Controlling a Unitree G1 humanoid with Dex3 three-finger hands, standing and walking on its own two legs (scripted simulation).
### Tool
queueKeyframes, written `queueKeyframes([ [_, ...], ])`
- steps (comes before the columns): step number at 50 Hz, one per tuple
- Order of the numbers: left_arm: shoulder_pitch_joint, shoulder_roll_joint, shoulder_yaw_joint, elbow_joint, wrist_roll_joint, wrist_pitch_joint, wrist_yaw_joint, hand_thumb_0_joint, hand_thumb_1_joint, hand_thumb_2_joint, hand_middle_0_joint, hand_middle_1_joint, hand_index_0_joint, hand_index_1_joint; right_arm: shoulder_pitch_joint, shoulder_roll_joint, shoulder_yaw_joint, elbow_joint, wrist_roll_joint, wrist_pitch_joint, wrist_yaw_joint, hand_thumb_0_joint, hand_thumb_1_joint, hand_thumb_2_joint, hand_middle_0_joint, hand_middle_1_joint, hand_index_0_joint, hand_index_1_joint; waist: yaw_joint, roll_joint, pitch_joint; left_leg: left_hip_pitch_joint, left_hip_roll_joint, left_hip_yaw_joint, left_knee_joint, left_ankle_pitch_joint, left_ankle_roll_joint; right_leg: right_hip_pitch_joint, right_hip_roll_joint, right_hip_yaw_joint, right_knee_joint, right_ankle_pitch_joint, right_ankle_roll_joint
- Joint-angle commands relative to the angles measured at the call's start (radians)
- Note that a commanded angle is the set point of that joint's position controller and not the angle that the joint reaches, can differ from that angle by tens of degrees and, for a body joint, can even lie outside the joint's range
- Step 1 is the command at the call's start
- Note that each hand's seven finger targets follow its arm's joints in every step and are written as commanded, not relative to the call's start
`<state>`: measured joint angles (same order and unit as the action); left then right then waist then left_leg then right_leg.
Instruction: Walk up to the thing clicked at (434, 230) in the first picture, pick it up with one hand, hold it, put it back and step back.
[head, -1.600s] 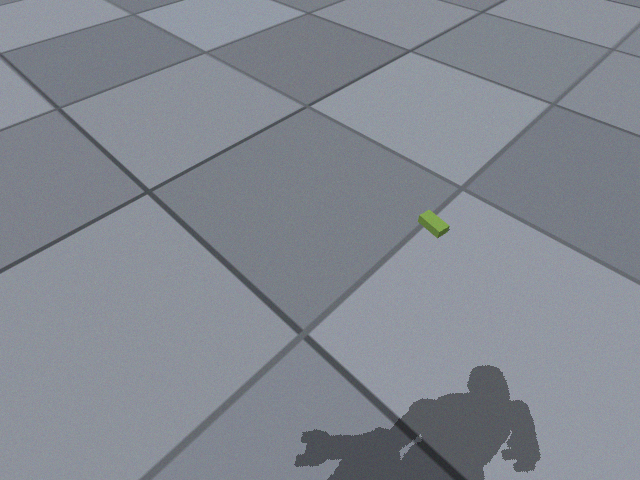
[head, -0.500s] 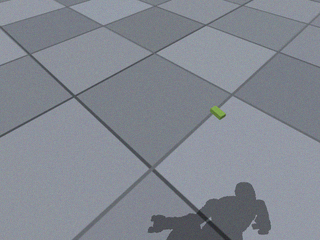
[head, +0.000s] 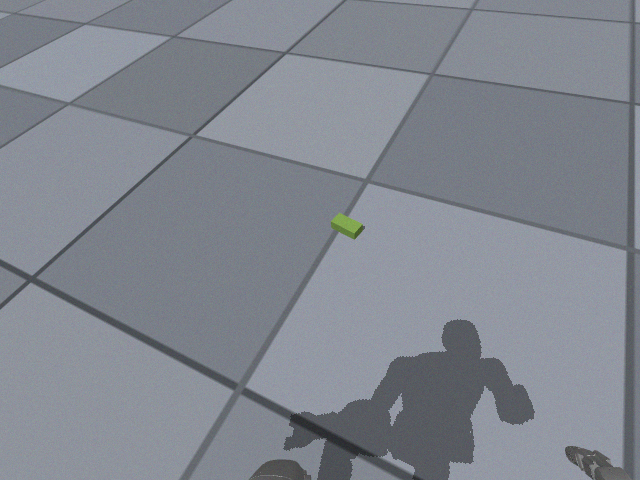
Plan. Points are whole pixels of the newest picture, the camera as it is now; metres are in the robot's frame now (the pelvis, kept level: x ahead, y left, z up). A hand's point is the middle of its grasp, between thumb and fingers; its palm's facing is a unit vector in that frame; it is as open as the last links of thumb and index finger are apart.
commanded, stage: walk up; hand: left
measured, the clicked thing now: (346, 226) +1.15 +0.07 -0.74
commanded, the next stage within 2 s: none
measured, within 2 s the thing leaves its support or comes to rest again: neither
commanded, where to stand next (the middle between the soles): +0.70 +0.05 m, yaw -33 degrees
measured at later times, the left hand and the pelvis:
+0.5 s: hand (186, 307) +0.40 +0.31 -0.12, palm faces -0.30 -0.87 -0.40, open 7.4 cm; pelvis +0.23 +0.06 +0.01, yaw -14 degrees
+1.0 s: hand (222, 233) +0.56 +0.28 -0.11, palm faces -0.37 -0.81 -0.46, open 7.4 cm; pelvis +0.41 +0.05 +0.00, yaw -24 degrees
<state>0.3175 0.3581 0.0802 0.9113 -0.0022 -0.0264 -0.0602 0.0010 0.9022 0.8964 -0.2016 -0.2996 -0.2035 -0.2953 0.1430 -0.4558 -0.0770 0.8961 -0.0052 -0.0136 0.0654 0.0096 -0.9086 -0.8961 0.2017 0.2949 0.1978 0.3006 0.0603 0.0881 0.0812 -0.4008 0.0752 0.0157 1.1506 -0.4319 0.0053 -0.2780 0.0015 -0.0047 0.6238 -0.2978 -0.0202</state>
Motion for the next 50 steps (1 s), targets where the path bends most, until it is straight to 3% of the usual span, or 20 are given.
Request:
queueKeyframes([
  [1,-0.019,0.311,0.07,-0.102,-0.005,-0.053,0.045,0.0,0.9,0.9,-0.2,-0.3,-0.2,-0.3,0.049,-0.158,-0.04,-0.097,0.0,-0.035,0.001,0.0,-0.9,-0.9,0.2,0.3,0.2,0.3,-0.061,-0.185,-0.027,-0.118,0.043,-0.066,-0.125,0.131,0.005,0.084,-0.184,0.359,-0.361,-0.017,-0.156],
  [5,0.027,0.314,0.068,-0.131,0.0,-0.075,0.041,0.0,0.9,0.9,-0.2,-0.3,-0.2,-0.3,-0.04,-0.149,-0.046,-0.165,-0.024,-0.027,0.015,0.0,-0.9,-0.9,0.2,0.3,0.2,0.3,-0.033,-0.141,0.01,-0.15,0.038,-0.042,-0.334,0.192,-0.026,0.054,-0.173,0.329,-0.385,-0.11,-0.176],
  [9,0.032,0.326,0.067,-0.15,0.003,-0.085,0.045,0.0,0.9,0.9,-0.2,-0.3,-0.2,-0.3,-0.076,-0.14,-0.055,-0.209,-0.03,-0.053,0.016,0.0,-0.9,-0.9,0.2,0.3,0.2,0.3,-0.032,-0.154,-0.008,-0.028,0.033,-0.039,-0.489,0.274,-0.024,0.023,-0.184,0.301,-0.275,0.092,-0.16],
  [12,-0.037,0.308,0.054,-0.178,0.01,-0.086,0.054,0.0,0.9,0.9,-0.2,-0.3,-0.2,-0.3,0.128,-0.156,-0.081,-0.162,-0.029,-0.062,0.009,0.0,-0.9,-0.9,0.2,0.3,0.2,0.3,-0.155,-0.15,-0.087,0.293,-0.013,-0.003,-0.565,0.284,0.003,-0.113,-0.146,0.249,-0.079,0.189,-0.111],
  [13,-0.01,0.256,0.038,-0.185,0.015,-0.088,0.057,0.0,0.9,0.9,-0.2,-0.3,-0.2,-0.3,0.269,-0.207,-0.101,-0.13,-0.035,-0.07,-0.001,0.0,-0.9,-0.9,0.2,0.3,0.2,0.3,-0.218,-0.029,-0.17,0.486,0.009,-0.066,-0.601,0.222,0.042,-0.196,-0.084,0.194,0.191,0.229,-0.075],
  [14,0.079,0.16,0.012,-0.173,0.005,-0.084,0.058,0.0,0.9,0.9,-0.2,-0.3,-0.2,-0.3,0.339,-0.259,-0.118,-0.129,-0.049,-0.08,-0.014,0.0,-0.9,-0.9,0.2,0.3,0.2,0.3,-0.226,0.203,-0.213,0.589,0.179,-0.31,-0.739,-0.041,0.085,-0.343,0.051,0.111,0.47,-0.03,-0.035],
  [15,0.131,0.176,0.003,-0.159,-0.004,-0.078,0.067,0.0,0.9,0.9,-0.2,-0.3,-0.2,-0.3,0.264,-0.271,-0.115,-0.156,-0.038,-0.082,-0.018,0.0,-0.9,-0.9,0.2,0.3,0.2,0.3,-0.157,0.195,-0.155,0.514,0.326,-0.599,-0.899,-0.229,0.118,-0.443,0.087,0.074,0.591,-0.194,-0.021],
  [16,0.179,0.244,0.014,-0.14,0.0,-0.073,0.077,0.0,0.9,0.9,-0.2,-0.3,-0.2,-0.3,0.16,-0.317,-0.126,-0.179,-0.012,-0.079,-0.012,0.0,-0.9,-0.9,0.2,0.3,0.2,0.3,-0.109,0.179,-0.147,0.439,0.4,-0.747,-0.97,-0.354,0.213,-0.428,0.015,0.107,0.671,-0.213,-0.039],
  [18,0.121,0.297,0.022,-0.109,0.005,-0.079,0.066,0.0,0.9,0.9,-0.2,-0.3,-0.2,-0.3,0.078,-0.242,-0.103,-0.207,-0.003,-0.074,-0.013,0.0,-0.9,-0.9,0.2,0.3,0.2,0.3,-0.078,0.05,-0.021,0.226,0.327,-0.509,-0.959,-0.209,0.211,-0.353,-0.073,0.103,0.636,-0.08,-0.023],
  [20,0.079,0.268,0.03,-0.099,-0.016,-0.077,0.048,0.0,0.9,0.9,-0.2,-0.3,-0.2,-0.3,0.124,-0.185,-0.072,-0.192,-0.01,-0.082,-0.016,0.0,-0.9,-0.9,0.2,0.3,0.2,0.3,-0.096,0.066,-0.006,0.209,0.203,-0.231,-0.899,0.153,0.162,-0.308,-0.075,0.08,0.532,-0.034,-0.019],
  [25,-0.017,0.218,0.008,-0.152,-0.017,-0.064,0.028,0.0,0.9,0.9,-0.2,-0.3,-0.2,-0.3,0.183,-0.194,-0.062,-0.192,-0.016,-0.076,-0.022,0.0,-0.9,-0.9,0.2,0.3,0.2,0.3,-0.121,0.079,-0.052,0.343,0.207,-0.055,-0.819,0.55,0.224,-0.313,-0.078,0.018,0.243,-0.024,0.013],
  [30,-0.062,0.221,0.02,-0.159,-0.002,-0.066,0.03,0.0,0.9,0.9,-0.2,-0.3,-0.2,-0.3,0.168,-0.204,-0.062,-0.218,-0.02,-0.05,-0.012,0.0,-0.9,-0.9,0.2,0.3,0.2,0.3,-0.123,0.051,-0.074,0.262,0.191,0.021,-0.75,0.475,0.201,-0.112,-0.032,-0.069,0.036,0.088,-0.008],
  [33,0.035,0.256,0.045,-0.117,0.001,-0.074,0.045,0.0,0.9,0.9,-0.2,-0.3,-0.2,-0.3,0.14,-0.173,-0.046,-0.239,-0.013,-0.034,-0.004,0.0,-0.9,-0.9,0.2,0.3,0.2,0.3,-0.047,-0.052,-0.091,0.087,0.156,0.078,-0.589,0.329,0.146,0.181,-0.001,-0.086,-0.068,0.175,-0.031],
  [34,0.123,0.305,0.068,-0.092,0.003,-0.08,0.057,0.0,0.9,0.9,-0.2,-0.3,-0.2,-0.3,0.164,-0.123,-0.027,-0.24,-0.014,-0.034,-0.004,0.0,-0.9,-0.9,0.2,0.3,0.2,0.3,-0.001,-0.169,-0.15,0.005,0.105,0.111,-0.393,0.31,0.112,0.34,-0.018,-0.004,-0.103,0.113,-0.05],
  [35,0.202,0.376,0.092,-0.093,0.005,-0.087,0.073,0.0,0.9,0.9,-0.2,-0.3,-0.2,-0.3,0.218,-0.074,-0.01,-0.243,-0.015,-0.032,-0.003,0.0,-0.9,-0.9,0.2,0.3,0.2,0.3,0.03,-0.35,-0.194,-0.151,-0.023,0.128,-0.159,-0.016,0.059,0.45,-0.206,0.335,-0.222,-0.034,-0.109],
  [36,0.175,0.429,0.094,-0.131,0.004,-0.088,0.083,0.0,0.9,0.9,-0.2,-0.3,-0.2,-0.3,0.25,-0.118,-0.013,-0.242,-0.019,-0.015,-0.005,0.0,-0.9,-0.9,0.2,0.3,0.2,0.3,0.009,-0.317,-0.184,-0.275,-0.065,0.014,-0.017,-0.121,0.018,0.433,-0.401,0.71,-0.338,-0.177,-0.194],
  [37,0.13,0.438,0.095,-0.135,-0.007,-0.08,0.086,0.0,0.9,0.9,-0.2,-0.3,-0.2,-0.3,0.221,-0.211,-0.042,-0.23,-0.028,0.0,-0.014,0.0,-0.9,-0.9,0.2,0.3,0.2,0.3,0.011,-0.238,-0.145,-0.278,-0.018,-0.057,0.048,-0.157,0.014,0.352,-0.433,0.768,-0.328,-0.251,-0.278],
  [40,0.04,0.343,0.068,-0.156,-0.023,-0.084,0.094,0.0,0.9,0.9,-0.2,-0.3,-0.2,-0.3,0.201,-0.194,-0.043,-0.183,-0.009,-0.001,-0.021,0.0,-0.9,-0.9,0.2,0.3,0.2,0.3,-0.039,-0.124,-0.04,-0.253,0.051,-0.11,0.031,-0.001,0.019,0.194,-0.302,0.454,-0.305,0.028,-0.203],
  [43,0.04,0.327,0.06,-0.155,-0.012,-0.096,0.092,0.0,0.9,0.9,-0.2,-0.3,-0.2,-0.3,0.235,-0.164,-0.043,-0.171,-0.022,0.008,-0.009,0.0,-0.9,-0.9,0.2,0.3,0.2,0.3,-0.073,-0.164,-0.042,-0.16,0.044,-0.072,-0.045,0.09,0.005,0.083,-0.225,0.293,-0.267,0.271,-0.185],
  [50,0.081,0.373,0.071,-0.159,0.011,-0.107,0.094,0.0,0.9,0.9,-0.2,-0.3,-0.2,-0.3,0.095,-0.154,-0.067,-0.218,-0.041,0.017,0.022,0.0,-0.9,-0.9,0.2,0.3,0.2,0.3,-0.044,-0.23,-0.012,-0.165,0.076,-0.041,-0.238,0.167,-0.025,-0.019,-0.203,0.267,-0.281,-0.026,-0.197],
])
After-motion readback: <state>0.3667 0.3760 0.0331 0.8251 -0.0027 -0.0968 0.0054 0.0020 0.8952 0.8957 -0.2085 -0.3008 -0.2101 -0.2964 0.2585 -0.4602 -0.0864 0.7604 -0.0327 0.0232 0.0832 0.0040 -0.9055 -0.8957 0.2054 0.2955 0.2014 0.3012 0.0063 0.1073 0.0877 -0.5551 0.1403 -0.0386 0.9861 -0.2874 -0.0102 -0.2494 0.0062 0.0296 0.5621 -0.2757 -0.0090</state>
